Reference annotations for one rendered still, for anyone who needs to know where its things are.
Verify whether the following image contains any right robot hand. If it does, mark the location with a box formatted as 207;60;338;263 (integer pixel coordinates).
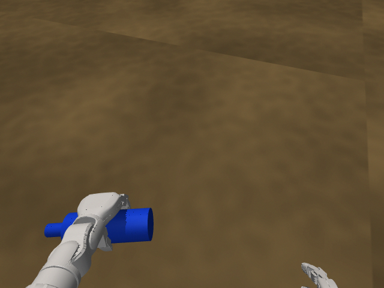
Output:
301;263;338;288

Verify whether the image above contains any bottle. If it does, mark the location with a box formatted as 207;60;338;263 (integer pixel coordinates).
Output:
44;208;154;244

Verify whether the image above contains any left robot hand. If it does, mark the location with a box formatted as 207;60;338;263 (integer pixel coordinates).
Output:
77;192;131;251

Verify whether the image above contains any left robot arm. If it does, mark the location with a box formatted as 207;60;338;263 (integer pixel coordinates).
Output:
26;214;105;288

